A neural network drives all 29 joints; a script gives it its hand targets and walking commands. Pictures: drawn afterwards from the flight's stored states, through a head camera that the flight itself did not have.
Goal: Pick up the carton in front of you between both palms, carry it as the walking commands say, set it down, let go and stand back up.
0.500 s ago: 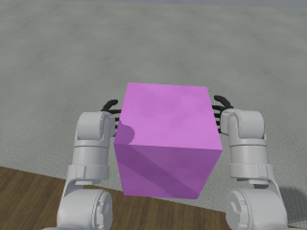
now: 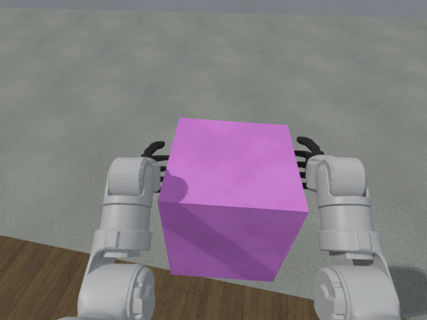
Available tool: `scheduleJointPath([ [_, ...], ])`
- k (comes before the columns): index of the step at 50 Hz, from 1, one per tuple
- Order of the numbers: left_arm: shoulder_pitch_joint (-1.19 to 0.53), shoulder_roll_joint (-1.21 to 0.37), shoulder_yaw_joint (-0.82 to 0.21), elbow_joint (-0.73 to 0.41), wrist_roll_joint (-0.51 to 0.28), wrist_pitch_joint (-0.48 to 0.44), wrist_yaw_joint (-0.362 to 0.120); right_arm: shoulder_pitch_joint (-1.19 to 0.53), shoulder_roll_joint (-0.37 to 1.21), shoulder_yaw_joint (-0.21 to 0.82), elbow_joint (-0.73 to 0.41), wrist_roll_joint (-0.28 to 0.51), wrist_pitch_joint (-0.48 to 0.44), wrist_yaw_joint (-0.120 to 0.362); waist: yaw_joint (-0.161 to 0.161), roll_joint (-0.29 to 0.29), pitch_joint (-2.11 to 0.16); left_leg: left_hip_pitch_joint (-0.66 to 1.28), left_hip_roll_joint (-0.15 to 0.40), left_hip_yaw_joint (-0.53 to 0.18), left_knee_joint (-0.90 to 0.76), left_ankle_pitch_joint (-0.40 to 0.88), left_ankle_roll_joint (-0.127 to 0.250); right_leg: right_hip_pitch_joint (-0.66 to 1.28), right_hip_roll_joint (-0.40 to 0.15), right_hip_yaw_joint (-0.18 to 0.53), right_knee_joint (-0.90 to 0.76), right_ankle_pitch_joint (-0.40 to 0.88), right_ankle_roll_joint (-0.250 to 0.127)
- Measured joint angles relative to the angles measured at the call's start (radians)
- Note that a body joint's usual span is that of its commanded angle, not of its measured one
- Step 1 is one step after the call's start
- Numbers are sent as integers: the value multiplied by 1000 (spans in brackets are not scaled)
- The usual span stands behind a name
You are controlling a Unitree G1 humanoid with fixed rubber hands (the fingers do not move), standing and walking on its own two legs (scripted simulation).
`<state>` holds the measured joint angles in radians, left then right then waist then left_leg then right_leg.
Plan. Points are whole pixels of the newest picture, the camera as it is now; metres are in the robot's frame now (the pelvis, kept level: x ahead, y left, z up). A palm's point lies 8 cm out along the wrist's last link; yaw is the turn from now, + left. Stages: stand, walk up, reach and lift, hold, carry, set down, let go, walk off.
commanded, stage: carry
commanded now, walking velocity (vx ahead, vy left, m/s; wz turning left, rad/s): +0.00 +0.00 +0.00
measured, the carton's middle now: (227, 202) +0.34 +0.00 +0.05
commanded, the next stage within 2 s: none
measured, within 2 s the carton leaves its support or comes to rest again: neither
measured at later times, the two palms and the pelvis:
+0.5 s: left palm (153, 176) +0.34 +0.14 +0.13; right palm (320, 170) +0.35 -0.16 +0.13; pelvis +0.00 -0.01 +0.00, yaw +0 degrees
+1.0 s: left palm (144, 176) +0.35 +0.16 +0.12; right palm (309, 170) +0.35 -0.14 +0.13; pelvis +0.00 +0.01 +0.00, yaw +0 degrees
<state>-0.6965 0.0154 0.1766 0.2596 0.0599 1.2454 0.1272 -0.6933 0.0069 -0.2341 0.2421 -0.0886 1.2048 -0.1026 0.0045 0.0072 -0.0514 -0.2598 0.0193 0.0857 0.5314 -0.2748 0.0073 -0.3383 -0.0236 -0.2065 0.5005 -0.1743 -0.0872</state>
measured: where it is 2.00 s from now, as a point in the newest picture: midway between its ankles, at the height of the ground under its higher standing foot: outside the picture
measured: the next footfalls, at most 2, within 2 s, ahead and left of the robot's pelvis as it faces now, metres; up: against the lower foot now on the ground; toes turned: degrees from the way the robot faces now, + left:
none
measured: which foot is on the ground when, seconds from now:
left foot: down 0.00-1.00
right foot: down 0.00-1.00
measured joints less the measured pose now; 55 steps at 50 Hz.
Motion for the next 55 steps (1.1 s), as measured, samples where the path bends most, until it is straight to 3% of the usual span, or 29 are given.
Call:
scheduleJointPath([
  [31,-3,-14,14,-15,14,5,0,-19,-9,-5,7,10,2,-1,0,-2,0,-20,17,-1,13,4,-12,-8,17,-3,-16,17,-12],
  [55,10,-4,-4,-23,1,2,0,-9,-5,-2,-6,5,5,0,6,-15,8,-7,-10,12,5,-6,16,-12,-11,12,9,-1,16],
])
